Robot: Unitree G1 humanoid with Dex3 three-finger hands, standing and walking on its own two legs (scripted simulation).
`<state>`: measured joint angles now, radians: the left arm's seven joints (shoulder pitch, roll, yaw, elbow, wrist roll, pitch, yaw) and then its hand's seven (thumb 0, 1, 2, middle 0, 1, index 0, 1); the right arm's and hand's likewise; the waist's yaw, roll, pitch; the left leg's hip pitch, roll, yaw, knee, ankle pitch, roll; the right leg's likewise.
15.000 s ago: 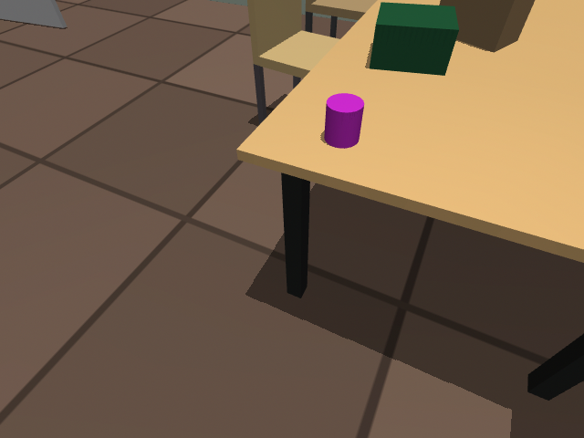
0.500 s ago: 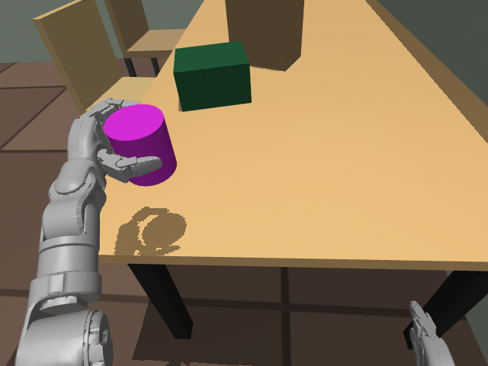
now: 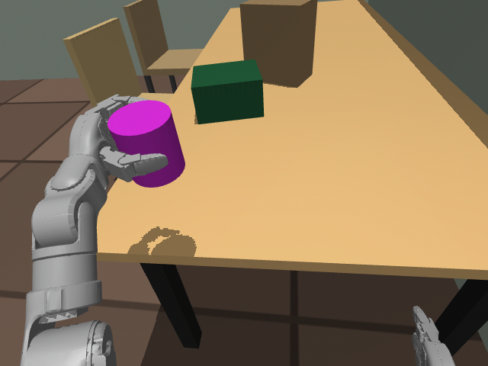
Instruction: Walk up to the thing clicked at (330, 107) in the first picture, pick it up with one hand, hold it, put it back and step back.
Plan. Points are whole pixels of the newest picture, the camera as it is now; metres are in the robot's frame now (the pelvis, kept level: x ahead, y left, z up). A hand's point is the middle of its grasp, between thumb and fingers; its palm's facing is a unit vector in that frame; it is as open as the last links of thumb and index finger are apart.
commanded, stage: lift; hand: left
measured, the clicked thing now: (149, 144) +0.37 +0.15 +0.25
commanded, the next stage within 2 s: hold in 0.32 s
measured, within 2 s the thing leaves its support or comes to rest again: neither
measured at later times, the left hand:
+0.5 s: hand (130, 130) +0.35 +0.16 +0.29, palm faces +0.06 -1.00 +0.01, open 11.6 cm
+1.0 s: hand (125, 118) +0.35 +0.16 +0.31, palm faces +0.05 -1.00 +0.00, open 11.6 cm
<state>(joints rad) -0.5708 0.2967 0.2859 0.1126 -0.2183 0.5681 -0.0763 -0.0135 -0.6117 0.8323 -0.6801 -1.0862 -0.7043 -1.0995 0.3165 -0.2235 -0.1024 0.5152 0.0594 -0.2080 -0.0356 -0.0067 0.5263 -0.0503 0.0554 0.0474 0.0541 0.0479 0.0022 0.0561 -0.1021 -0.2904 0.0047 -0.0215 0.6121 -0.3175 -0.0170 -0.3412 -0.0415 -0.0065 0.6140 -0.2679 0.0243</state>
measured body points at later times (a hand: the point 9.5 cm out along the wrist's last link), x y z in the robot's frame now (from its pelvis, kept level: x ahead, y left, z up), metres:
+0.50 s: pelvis +0.00 +0.00 +0.00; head -0.05 -0.03 +0.45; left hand +0.34 +0.22 +0.29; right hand +0.16 -0.25 -0.07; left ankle +0.01 +0.13 -0.73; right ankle +0.04 -0.13 -0.73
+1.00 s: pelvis +0.00 +0.00 +0.00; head -0.05 -0.03 +0.45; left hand +0.34 +0.21 +0.31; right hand +0.17 -0.25 -0.07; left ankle +0.01 +0.13 -0.73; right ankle +0.04 -0.13 -0.73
